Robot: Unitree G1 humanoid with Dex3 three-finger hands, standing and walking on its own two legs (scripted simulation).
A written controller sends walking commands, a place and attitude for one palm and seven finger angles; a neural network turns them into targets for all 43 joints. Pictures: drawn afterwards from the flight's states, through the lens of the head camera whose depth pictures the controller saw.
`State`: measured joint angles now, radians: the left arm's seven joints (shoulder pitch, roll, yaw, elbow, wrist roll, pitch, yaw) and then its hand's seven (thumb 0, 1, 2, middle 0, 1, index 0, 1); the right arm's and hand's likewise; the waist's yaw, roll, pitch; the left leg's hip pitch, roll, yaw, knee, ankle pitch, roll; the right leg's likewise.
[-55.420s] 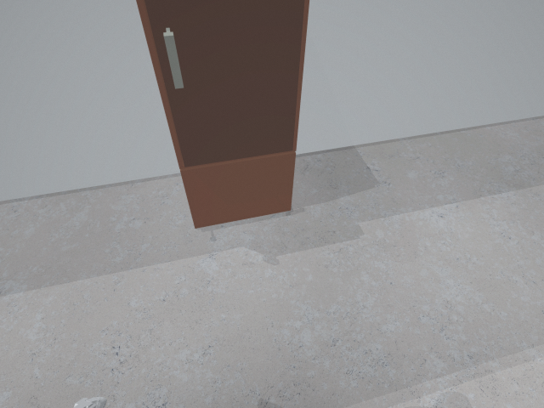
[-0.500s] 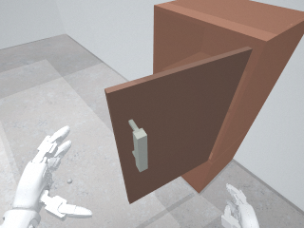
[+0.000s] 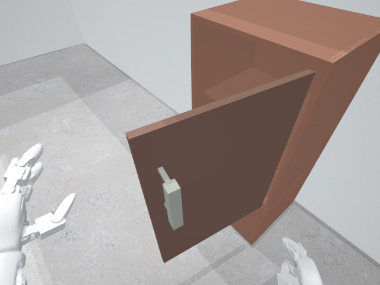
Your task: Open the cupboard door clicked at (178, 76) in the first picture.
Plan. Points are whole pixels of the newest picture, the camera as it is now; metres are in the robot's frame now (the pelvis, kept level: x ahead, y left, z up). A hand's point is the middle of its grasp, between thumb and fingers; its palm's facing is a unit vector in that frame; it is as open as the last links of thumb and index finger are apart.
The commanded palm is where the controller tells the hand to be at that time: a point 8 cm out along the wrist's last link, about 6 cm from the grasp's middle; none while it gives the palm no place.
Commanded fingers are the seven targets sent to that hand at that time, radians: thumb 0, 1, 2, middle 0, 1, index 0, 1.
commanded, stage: draw the hand back to the body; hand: left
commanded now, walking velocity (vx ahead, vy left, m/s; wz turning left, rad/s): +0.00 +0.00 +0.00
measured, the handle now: (169, 198) +0.28 +0.08 +0.06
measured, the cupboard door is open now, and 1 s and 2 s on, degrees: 79 79 79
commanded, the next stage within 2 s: step back with the hand held close in 0.48 s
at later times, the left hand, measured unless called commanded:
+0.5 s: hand (55, 205) +0.19 +0.25 +0.15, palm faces +0.43 -0.81 -0.39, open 7.4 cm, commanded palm +0.14 +0.28 +0.17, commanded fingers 0.00 0.90 0.90 -0.20 -0.30 -0.20 -0.30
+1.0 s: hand (42, 217) +0.17 +0.26 +0.15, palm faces +0.31 -0.81 -0.50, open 7.4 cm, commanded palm +0.11 +0.30 +0.18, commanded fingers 0.00 0.90 0.90 -0.20 -0.30 -0.20 -0.30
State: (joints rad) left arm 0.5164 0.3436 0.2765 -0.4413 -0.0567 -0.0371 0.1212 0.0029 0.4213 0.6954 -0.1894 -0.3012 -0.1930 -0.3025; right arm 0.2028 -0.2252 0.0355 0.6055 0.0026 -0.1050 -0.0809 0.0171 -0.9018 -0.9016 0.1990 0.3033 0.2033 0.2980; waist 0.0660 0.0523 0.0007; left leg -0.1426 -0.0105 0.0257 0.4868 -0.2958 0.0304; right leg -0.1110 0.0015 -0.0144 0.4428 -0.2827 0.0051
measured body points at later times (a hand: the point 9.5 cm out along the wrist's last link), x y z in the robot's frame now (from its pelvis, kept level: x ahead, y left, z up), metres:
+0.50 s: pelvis +0.00 -0.02 +0.00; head -0.02 -0.03 +0.45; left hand +0.16 +0.29 +0.17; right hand +0.19 -0.24 -0.08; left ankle -0.02 +0.10 -0.74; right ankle -0.03 -0.12 -0.74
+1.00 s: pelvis -0.05 +0.01 +0.00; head -0.03 +0.01 +0.45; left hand +0.15 +0.30 +0.18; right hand +0.12 -0.25 -0.07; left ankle -0.02 +0.10 -0.74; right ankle -0.02 -0.12 -0.74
